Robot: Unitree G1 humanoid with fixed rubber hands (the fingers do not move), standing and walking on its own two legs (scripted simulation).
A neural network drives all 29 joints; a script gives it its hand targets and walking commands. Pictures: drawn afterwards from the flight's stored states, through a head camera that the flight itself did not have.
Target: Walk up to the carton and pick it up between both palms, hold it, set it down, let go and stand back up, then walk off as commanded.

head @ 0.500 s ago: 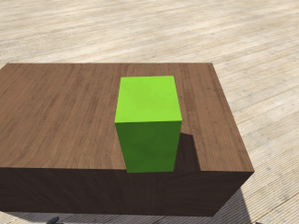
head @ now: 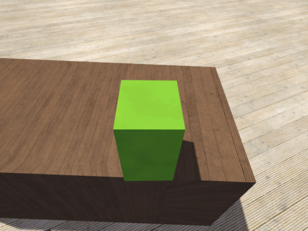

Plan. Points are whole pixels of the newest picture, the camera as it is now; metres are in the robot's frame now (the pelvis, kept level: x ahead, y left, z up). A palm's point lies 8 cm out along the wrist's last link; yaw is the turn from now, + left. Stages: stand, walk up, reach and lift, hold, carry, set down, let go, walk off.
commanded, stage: walk up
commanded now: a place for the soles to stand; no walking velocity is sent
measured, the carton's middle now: (148, 133) +0.42 +0.04 +0.00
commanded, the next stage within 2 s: reach and lift in 1.48 s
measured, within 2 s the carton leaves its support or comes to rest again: neither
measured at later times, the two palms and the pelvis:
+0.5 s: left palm out of the picture +0.08 +0.28 -0.12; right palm out of the picture +0.11 -0.34 -0.10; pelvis +0.01 -0.03 +0.00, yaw +0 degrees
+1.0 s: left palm out of the picture +0.11 +0.29 -0.09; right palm out of the picture +0.10 -0.34 -0.13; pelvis +0.00 -0.04 -0.01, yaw +2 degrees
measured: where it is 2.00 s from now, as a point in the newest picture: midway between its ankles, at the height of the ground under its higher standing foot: outside the picture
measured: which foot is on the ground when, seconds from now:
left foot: down 0.00-1.00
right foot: down 0.00-0.40, up 0.42-0.52, down 0.54-1.00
